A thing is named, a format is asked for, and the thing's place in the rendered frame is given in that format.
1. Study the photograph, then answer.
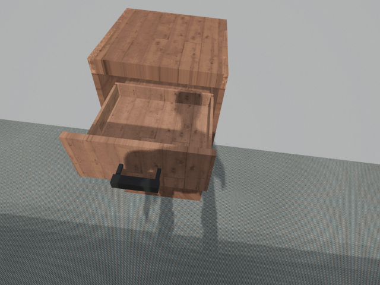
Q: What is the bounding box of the drawer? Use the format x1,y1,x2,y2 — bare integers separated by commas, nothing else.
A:
59,83,216,191

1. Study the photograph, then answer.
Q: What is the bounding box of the handle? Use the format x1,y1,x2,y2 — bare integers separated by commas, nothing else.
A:
110,164,162,193

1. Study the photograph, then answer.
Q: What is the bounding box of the cabinet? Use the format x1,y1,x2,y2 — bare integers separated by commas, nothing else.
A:
87,8,229,201

